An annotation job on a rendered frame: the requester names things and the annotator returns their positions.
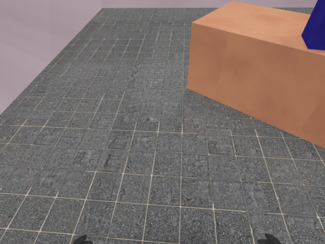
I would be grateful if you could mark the carton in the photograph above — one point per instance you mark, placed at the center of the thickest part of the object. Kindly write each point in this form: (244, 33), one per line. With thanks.
(314, 31)

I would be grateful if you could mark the pedestal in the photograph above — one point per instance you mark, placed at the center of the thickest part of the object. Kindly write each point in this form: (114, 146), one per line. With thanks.
(253, 59)

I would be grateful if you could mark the right robot hand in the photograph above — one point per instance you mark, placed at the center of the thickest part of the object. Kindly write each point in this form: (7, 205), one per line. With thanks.
(270, 240)

